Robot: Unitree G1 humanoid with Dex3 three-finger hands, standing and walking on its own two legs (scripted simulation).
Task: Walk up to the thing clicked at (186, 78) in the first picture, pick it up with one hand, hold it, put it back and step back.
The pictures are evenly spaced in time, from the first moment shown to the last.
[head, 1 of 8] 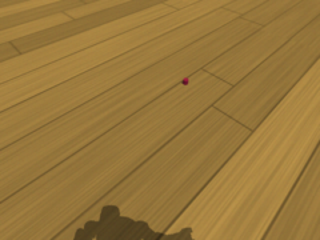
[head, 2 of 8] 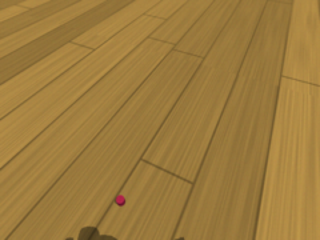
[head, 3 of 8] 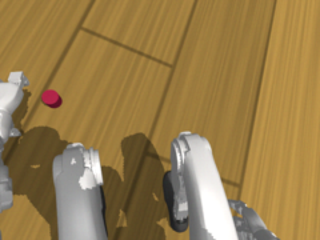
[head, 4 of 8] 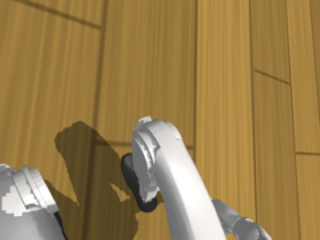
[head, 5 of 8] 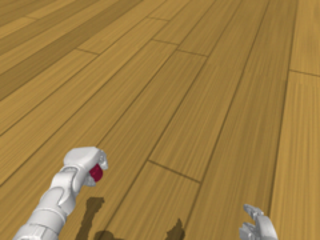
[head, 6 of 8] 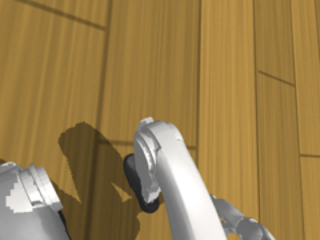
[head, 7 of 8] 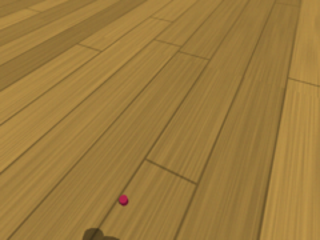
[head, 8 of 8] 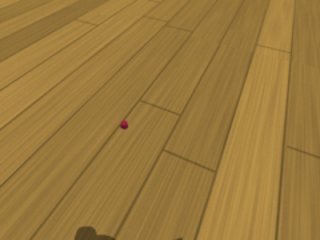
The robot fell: no
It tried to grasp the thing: yes
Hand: left
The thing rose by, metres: 0.70
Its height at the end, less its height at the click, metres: +0.00
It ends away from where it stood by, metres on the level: 0.01
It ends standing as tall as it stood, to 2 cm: yes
